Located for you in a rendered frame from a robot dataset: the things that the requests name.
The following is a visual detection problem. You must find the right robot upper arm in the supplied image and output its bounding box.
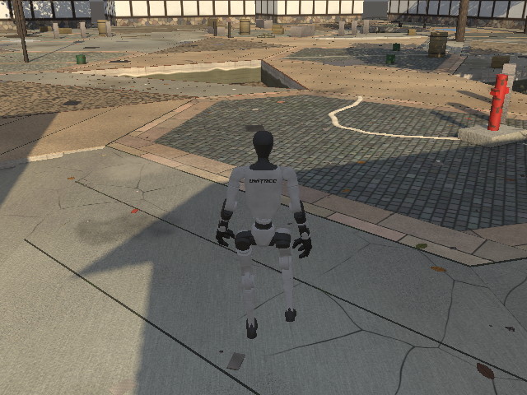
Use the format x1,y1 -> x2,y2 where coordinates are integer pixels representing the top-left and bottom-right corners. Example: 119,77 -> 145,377
280,166 -> 302,213

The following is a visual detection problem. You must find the left robot upper arm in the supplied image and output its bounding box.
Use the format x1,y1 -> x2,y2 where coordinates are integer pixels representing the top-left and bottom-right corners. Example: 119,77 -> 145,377
224,166 -> 246,211

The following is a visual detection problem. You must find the robot left hand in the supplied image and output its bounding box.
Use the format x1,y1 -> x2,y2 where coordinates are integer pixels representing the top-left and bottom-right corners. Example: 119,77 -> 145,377
216,229 -> 235,247

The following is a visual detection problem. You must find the robot right hand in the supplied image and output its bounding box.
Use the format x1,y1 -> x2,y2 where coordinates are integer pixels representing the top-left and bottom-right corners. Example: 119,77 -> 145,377
292,237 -> 312,258

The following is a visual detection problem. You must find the robot left shin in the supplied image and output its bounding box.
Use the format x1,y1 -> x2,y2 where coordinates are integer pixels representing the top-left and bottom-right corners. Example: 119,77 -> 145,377
241,276 -> 255,328

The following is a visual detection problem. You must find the robot left foot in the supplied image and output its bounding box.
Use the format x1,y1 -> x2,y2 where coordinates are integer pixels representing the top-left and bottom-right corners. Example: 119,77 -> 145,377
246,318 -> 258,339

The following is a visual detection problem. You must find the left robot forearm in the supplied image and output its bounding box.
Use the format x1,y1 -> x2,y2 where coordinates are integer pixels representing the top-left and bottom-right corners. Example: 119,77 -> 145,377
217,199 -> 233,232

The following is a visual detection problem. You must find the right robot forearm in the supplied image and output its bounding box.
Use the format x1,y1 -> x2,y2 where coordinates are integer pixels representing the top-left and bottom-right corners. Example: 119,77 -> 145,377
294,200 -> 310,239

